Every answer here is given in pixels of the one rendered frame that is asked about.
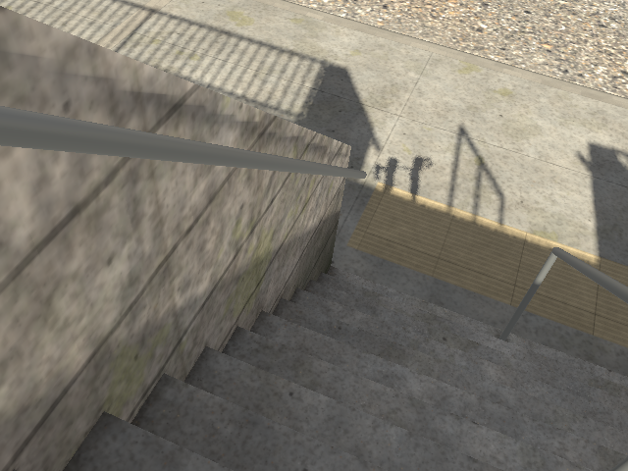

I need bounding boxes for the stairs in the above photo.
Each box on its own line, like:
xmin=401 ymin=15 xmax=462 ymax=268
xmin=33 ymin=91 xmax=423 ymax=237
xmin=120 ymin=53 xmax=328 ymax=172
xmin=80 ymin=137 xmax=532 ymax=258
xmin=13 ymin=266 xmax=628 ymax=471

